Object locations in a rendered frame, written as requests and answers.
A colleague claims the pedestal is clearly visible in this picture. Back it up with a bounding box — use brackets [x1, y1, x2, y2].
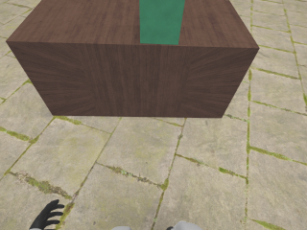
[6, 0, 260, 119]

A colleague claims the left robot hand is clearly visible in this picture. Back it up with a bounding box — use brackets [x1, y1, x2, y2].
[29, 199, 65, 230]

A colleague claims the carton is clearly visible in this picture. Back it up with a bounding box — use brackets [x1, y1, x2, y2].
[139, 0, 185, 45]

